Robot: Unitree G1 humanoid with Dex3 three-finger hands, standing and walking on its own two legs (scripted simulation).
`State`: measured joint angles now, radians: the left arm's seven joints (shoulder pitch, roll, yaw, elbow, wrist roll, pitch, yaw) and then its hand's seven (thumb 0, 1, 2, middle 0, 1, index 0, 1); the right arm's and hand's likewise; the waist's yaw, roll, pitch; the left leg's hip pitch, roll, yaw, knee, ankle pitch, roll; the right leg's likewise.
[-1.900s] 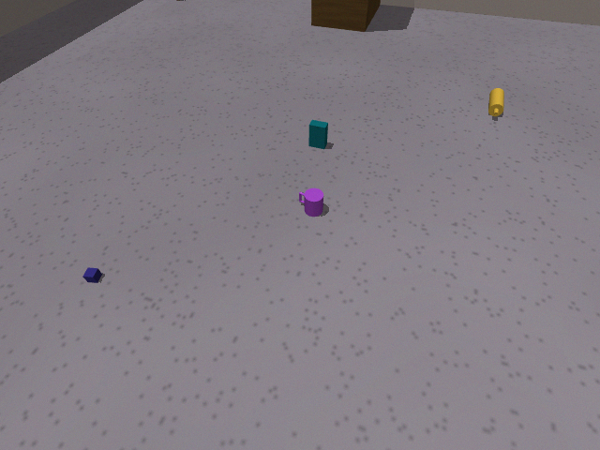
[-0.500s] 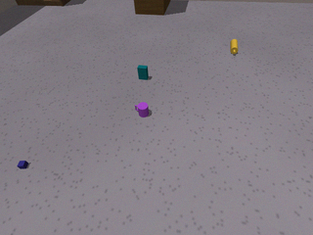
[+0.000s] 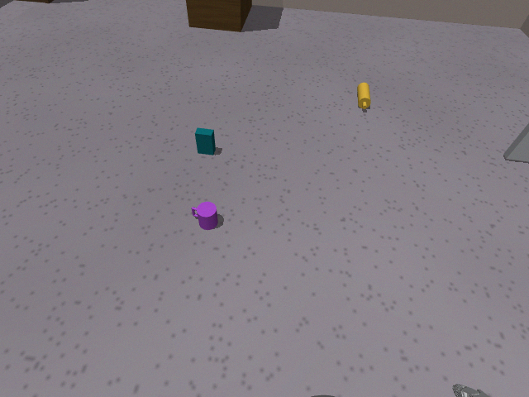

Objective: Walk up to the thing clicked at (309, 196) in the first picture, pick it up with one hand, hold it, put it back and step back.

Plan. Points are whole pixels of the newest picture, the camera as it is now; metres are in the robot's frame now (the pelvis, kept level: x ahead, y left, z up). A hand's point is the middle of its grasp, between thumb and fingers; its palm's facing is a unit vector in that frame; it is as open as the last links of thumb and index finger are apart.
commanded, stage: walk up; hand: left
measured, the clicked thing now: (204, 214) +0.95 +0.27 -0.71
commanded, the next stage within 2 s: none
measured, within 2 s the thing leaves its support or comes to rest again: neither
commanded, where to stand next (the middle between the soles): +0.55 +0.02 m, yaw -1 degrees
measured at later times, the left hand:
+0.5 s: hand (140, 313) +0.27 +0.24 -0.11, palm faces -0.05 -0.91 -0.41, open 7.4 cm
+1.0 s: hand (142, 232) +0.46 +0.29 -0.13, palm faces -0.11 -0.92 -0.37, open 7.4 cm
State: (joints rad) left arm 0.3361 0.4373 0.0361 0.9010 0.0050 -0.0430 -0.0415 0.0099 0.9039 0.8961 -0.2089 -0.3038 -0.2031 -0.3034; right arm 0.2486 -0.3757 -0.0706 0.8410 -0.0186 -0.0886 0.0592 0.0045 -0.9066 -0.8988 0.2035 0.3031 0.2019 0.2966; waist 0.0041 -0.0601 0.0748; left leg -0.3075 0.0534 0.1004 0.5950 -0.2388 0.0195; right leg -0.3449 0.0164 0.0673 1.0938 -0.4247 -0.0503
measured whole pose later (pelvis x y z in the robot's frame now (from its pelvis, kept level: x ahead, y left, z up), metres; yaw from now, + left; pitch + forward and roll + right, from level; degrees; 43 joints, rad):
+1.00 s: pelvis +0.38 +0.01 +0.01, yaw -2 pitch -2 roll +0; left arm 0.29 0.43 0.04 0.88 0.01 -0.05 -0.05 0.01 0.91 0.90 -0.21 -0.30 -0.20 -0.30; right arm 0.36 -0.41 -0.05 0.82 -0.01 -0.07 0.05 0.01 -0.90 -0.90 0.21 0.30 0.20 0.30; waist -0.03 -0.02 0.08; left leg -0.19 0.03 0.09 0.52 -0.30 0.03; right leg -0.46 -0.08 -0.03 0.75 -0.29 -0.02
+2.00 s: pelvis +0.48 +0.02 +0.02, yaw -1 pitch -3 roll +0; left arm 0.07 0.36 0.00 1.17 0.00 -0.01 -0.01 0.01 0.90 0.90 -0.21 -0.30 -0.20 -0.30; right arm 0.02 -0.36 0.00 1.15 0.00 -0.01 0.02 0.00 -0.91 -0.90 0.20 0.30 0.20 0.30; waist 0.02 0.01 0.06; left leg -0.18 0.04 0.01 0.37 -0.14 -0.03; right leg -0.14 -0.05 -0.02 0.36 -0.18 0.04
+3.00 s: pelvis +0.50 +0.01 +0.02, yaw -1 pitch -1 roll +0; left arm 0.11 0.36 0.00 1.14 0.01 -0.01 -0.01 0.01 0.90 0.90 -0.21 -0.30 -0.20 -0.30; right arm 0.09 -0.35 -0.01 1.15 -0.01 -0.01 0.01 0.01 -0.91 -0.90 0.20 0.30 0.20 0.30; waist 0.00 0.00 0.05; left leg -0.14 0.04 0.01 0.33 -0.16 -0.03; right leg -0.11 -0.05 -0.03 0.33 -0.19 0.03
